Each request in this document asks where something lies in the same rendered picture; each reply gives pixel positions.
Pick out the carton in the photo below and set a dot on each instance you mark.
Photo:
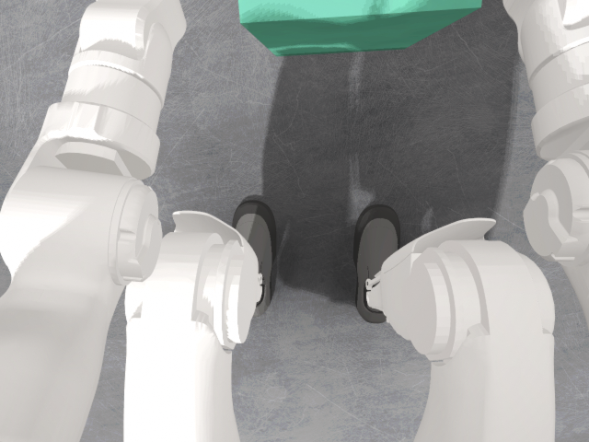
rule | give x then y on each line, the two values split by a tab
302	27

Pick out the robot left shin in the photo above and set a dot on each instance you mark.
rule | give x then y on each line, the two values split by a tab
193	221

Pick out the left robot upper arm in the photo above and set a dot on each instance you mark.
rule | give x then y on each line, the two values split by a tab
72	240

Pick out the right robot upper arm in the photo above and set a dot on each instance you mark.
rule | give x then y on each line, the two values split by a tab
556	219

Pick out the robot right forearm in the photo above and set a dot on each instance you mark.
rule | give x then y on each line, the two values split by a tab
553	43

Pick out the robot left forearm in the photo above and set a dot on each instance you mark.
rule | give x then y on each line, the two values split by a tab
116	88

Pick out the left robot thigh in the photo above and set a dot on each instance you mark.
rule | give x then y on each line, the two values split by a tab
197	301

